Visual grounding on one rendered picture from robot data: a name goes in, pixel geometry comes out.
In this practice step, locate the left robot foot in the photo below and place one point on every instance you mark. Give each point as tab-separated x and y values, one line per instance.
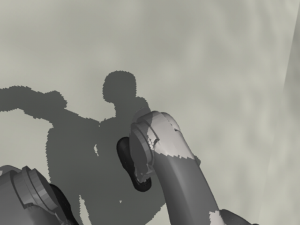
65	205

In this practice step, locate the right robot foot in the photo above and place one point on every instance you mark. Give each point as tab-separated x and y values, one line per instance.
123	151

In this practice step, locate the right robot hand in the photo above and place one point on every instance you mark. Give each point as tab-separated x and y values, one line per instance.
230	218

